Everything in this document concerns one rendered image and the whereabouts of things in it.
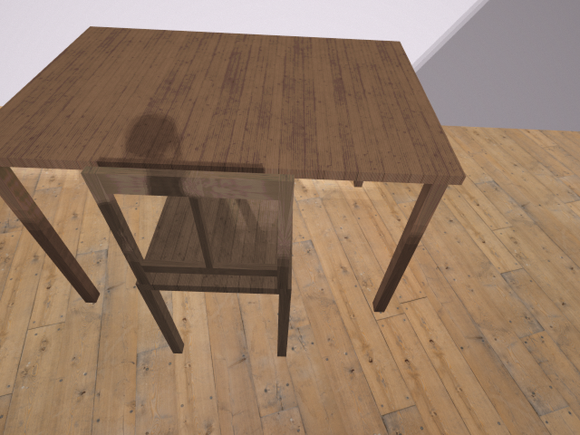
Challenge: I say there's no table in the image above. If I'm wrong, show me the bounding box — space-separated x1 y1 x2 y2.
0 26 466 312

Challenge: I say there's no chair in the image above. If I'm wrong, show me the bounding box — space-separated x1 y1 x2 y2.
81 166 295 357

